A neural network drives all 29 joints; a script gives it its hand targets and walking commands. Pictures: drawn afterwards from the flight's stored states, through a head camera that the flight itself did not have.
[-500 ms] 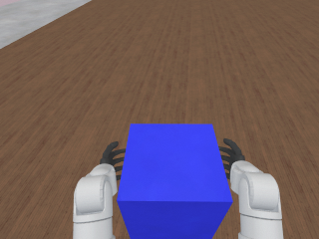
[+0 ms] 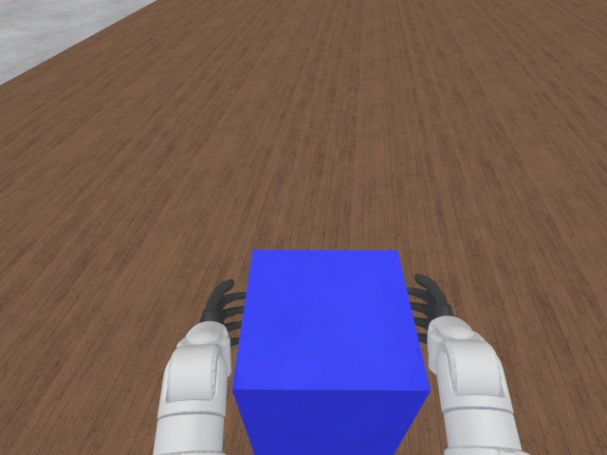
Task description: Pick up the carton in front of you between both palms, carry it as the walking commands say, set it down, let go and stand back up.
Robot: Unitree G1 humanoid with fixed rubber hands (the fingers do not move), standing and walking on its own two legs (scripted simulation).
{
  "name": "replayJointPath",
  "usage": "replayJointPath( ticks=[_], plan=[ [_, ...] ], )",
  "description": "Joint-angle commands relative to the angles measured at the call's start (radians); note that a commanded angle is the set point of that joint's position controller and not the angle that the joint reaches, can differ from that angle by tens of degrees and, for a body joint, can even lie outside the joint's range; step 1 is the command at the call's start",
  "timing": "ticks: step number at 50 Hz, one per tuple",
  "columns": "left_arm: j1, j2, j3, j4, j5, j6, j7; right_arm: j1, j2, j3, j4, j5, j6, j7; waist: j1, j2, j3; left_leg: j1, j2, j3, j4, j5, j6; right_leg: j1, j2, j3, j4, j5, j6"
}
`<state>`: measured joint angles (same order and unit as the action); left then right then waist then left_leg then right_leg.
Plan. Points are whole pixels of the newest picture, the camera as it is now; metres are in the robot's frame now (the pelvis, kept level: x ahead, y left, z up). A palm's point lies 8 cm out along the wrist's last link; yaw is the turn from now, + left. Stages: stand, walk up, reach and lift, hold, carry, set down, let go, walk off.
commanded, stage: carry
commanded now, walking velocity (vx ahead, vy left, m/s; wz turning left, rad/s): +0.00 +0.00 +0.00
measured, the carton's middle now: (324, 356) +0.28 +0.00 -0.04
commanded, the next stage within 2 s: hold in 0.64 s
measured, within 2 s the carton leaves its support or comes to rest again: neither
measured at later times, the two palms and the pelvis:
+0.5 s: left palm (219, 327) +0.29 +0.14 +0.04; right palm (438, 321) +0.29 -0.15 +0.04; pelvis +0.00 +0.00 +0.00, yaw +0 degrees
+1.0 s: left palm (220, 338) +0.27 +0.14 +0.05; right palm (451, 341) +0.25 -0.16 +0.05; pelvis -0.02 +0.00 +0.01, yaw -2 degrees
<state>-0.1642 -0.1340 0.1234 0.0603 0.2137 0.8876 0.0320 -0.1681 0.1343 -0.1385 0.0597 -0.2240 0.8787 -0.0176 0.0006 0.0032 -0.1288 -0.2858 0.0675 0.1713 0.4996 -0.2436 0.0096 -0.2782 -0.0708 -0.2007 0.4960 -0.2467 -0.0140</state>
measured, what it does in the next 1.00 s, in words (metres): stands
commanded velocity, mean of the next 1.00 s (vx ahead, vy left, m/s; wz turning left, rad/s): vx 0.00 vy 0.00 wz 0.00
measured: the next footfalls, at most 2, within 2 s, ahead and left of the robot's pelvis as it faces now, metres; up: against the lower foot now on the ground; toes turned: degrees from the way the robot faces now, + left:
none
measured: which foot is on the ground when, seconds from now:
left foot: down 0.00-1.00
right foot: down 0.00-1.00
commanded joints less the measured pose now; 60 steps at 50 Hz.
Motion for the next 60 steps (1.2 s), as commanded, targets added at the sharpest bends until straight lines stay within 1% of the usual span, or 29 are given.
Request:
replayJointPath(
  ticks=[1, 5, 8, 10, 13, 16, 20, 32, 33, 34, 35, 36, 37, 38, 40, 43, 49, 55, 59, 60],
  plan=[
    [-0.484, -0.825, -0.487, -0.010, -0.226, -0.114, -0.208, -0.464, 0.807, 0.488, 0.008, 0.223, -0.104, 0.205, -0.002, -0.002, -0.171, 0.048, 0.104, -0.111, -0.085, 0.110, 0.006, 0.062, -0.107, 0.119, -0.089, 0.102, -0.001],
    [-0.533, -0.852, -0.424, 0.088, -0.181, -0.205, -0.218, -0.517, 0.835, 0.428, 0.113, 0.181, -0.195, 0.214, -0.002, -0.002, -0.184, 0.052, 0.102, -0.111, -0.087, 0.105, 0.007, 0.070, -0.106, 0.120, -0.088, 0.101, -0.003],
    [-0.560, -0.888, -0.421, 0.123, -0.175, -0.248, -0.226, -0.544, 0.871, 0.425, 0.151, 0.172, -0.238, 0.222, -0.002, -0.002, -0.202, 0.063, 0.101, -0.111, -0.083, 0.116, 0.007, 0.078, -0.107, 0.120, -0.083, 0.113, -0.005],
    [-0.564, -0.907, -0.432, 0.126, -0.179, -0.258, -0.229, -0.546, 0.891, 0.434, 0.156, 0.174, -0.248, 0.225, -0.002, -0.002, -0.215, 0.072, 0.101, -0.110, -0.079, 0.129, 0.007, 0.084, -0.108, 0.119, -0.078, 0.125, -0.005],
    [-0.550, -0.924, -0.471, 0.095, -0.201, -0.246, -0.231, -0.528, 0.908, 0.472, 0.126, 0.195, -0.236, 0.227, -0.001, -0.003, -0.229, 0.081, 0.103, -0.110, -0.071, 0.153, 0.006, 0.090, -0.110, 0.118, -0.071, 0.151, -0.004],
    [-0.523, -0.922, -0.508, 0.052, -0.225, -0.210, -0.228, -0.498, 0.906, 0.508, 0.081, 0.220, -0.200, 0.223, -0.001, -0.003, -0.236, 0.086, 0.105, -0.108, -0.063, 0.181, 0.005, 0.092, -0.113, 0.116, -0.064, 0.181, -0.003],
    [-0.498, -0.893, -0.490, 0.049, -0.215, -0.184, -0.225, -0.475, 0.874, 0.490, 0.075, 0.211, -0.174, 0.219, -0.002, -0.004, -0.223, 0.079, 0.106, -0.105, -0.060, 0.194, 0.003, 0.086, -0.112, 0.114, -0.061, 0.196, -0.002],
    [-0.515, -0.894, -0.496, 0.039, -0.223, -0.186, -0.223, -0.492, 0.877, 0.498, 0.065, 0.218, -0.176, 0.218, -0.001, -0.004, -0.216, 0.076, 0.106, -0.107, -0.063, 0.182, 0.003, 0.088, -0.110, 0.117, -0.064, 0.190, -0.005],
    [-0.419, -0.910, -0.466, 0.028, -0.212, -0.177, -0.232, -0.394, 0.907, 0.477, 0.057, 0.204, -0.167, 0.224, -0.002, -0.020, -0.103, 0.219, -0.153, -0.238, -0.111, 0.387, 0.024, 0.251, 0.142, 0.277, -0.111, 0.449, -0.018],
    [-0.456, -0.903, -0.472, -0.009, -0.202, -0.190, -0.227, -0.413, 0.881, 0.472, 0.024, 0.194, -0.182, 0.220, -0.008, -0.012, -0.158, 0.234, -0.142, -0.260, -0.109, 0.440, 0.028, 0.291, 0.127, 0.310, -0.103, 0.526, -0.022],
    [-0.444, -0.873, -0.464, -0.005, -0.196, -0.187, -0.229, -0.379, 0.861, 0.441, 0.042, 0.179, -0.185, 0.211, -0.022, -0.001, -0.155, 0.228, -0.137, -0.261, -0.130, 0.362, 0.018, 0.342, 0.127, 0.311, -0.128, 0.421, -0.025],
    [-0.451, -0.875, -0.455, -0.001, -0.189, -0.191, -0.233, -0.406, 0.869, 0.454, 0.035, 0.172, -0.184, 0.213, -0.003, -0.020, -0.109, 0.217, -0.146, -0.262, -0.132, 0.371, 0.014, 0.327, 0.131, 0.299, -0.128, 0.431, -0.014],
    [-0.478, -0.888, -0.463, 0.013, -0.195, -0.196, -0.232, -0.430, 0.872, 0.452, 0.049, 0.175, -0.189, 0.212, -0.010, -0.013, -0.126, 0.227, -0.148, -0.264, -0.134, 0.379, 0.009, 0.349, 0.134, 0.298, -0.126, 0.456, -0.014],
    [-0.466, -0.889, -0.462, 0.015, -0.197, -0.200, -0.228, -0.434, 0.872, 0.459, 0.045, 0.183, -0.194, 0.210, -0.008, -0.016, -0.134, 0.249, -0.151, -0.266, -0.135, 0.371, 0.008, 0.349, 0.134, 0.302, -0.125, 0.454, -0.012],
    [-0.459, -0.881, -0.450, 0.023, -0.189, -0.204, -0.222, -0.445, 0.868, 0.469, 0.040, 0.188, -0.196, 0.211, 0.000, -0.018, -0.126, 0.253, -0.153, -0.265, -0.145, 0.327, 0.013, 0.353, 0.131, 0.304, -0.135, 0.413, -0.011],
    [-0.463, -0.874, -0.421, 0.047, -0.170, -0.203, -0.220, -0.465, 0.857, 0.456, 0.052, 0.180, -0.192, 0.218, 0.009, -0.014, -0.086, 0.251, -0.146, -0.265, -0.157, 0.258, 0.022, 0.326, 0.128, 0.299, -0.147, 0.314, -0.014],
    [-0.515, -0.897, -0.398, 0.093, -0.160, -0.198, -0.235, -0.504, 0.876, 0.421, 0.107, 0.170, -0.186, 0.239, 0.002, -0.004, -0.024, 0.237, -0.131, -0.264, -0.169, 0.120, 0.029, 0.274, 0.123, 0.294, -0.162, 0.150, -0.023],
    [-0.578, -0.936, -0.389, 0.136, -0.163, -0.199, -0.262, -0.555, 0.913, 0.396, 0.156, 0.162, -0.187, 0.262, -0.008, 0.001, -0.004, 0.218, -0.120, -0.265, -0.174, 0.017, 0.030, 0.248, 0.122, 0.288, -0.166, 0.039, -0.032],
    [-0.608, -0.956, -0.375, 0.167, -0.157, -0.202, -0.277, -0.597, 0.932, 0.385, 0.183, 0.160, -0.190, 0.282, -0.007, 0.009, -0.002, 0.221, -0.116, -0.263, -0.179, -0.053, 0.032, 0.222, 0.119, 0.286, -0.169, -0.043, -0.033],
    [-0.618, -0.960, -0.371, 0.176, -0.157, -0.204, -0.282, -0.607, 0.939, 0.383, 0.194, 0.160, -0.191, 0.287, -0.007, 0.000, 0.003, 0.217, -0.115, -0.264, -0.177, -0.060, 0.032, 0.213, 0.118, 0.286, -0.170, -0.054, -0.032]
  ],
)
